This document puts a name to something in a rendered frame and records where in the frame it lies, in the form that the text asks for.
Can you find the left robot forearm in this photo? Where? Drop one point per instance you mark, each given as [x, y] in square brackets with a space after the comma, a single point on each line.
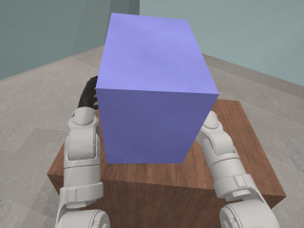
[82, 160]

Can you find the robot right upper arm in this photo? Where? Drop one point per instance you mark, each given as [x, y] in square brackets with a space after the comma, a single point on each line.
[251, 213]

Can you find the carton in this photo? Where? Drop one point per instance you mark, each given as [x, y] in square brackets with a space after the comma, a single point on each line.
[154, 90]

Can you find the right robot forearm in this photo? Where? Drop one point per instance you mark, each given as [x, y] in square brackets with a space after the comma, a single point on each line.
[231, 182]

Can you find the pedestal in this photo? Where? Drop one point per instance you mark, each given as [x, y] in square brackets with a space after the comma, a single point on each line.
[177, 195]

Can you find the robot left upper arm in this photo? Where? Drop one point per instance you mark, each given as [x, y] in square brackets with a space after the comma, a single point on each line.
[95, 218]

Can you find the robot left hand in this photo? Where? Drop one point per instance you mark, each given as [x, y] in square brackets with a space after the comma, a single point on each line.
[87, 98]

